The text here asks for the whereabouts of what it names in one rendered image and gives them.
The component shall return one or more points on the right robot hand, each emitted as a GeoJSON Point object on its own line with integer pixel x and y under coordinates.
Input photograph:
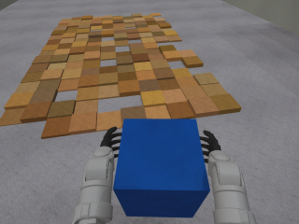
{"type": "Point", "coordinates": [213, 143]}

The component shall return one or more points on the robot right forearm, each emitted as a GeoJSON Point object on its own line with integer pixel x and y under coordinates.
{"type": "Point", "coordinates": [229, 190]}

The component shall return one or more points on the carton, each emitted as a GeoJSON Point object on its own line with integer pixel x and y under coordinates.
{"type": "Point", "coordinates": [161, 169]}

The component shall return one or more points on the robot left forearm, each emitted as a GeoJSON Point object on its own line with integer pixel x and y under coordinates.
{"type": "Point", "coordinates": [94, 205]}

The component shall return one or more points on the left robot hand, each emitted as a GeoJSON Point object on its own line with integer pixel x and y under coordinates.
{"type": "Point", "coordinates": [108, 142]}

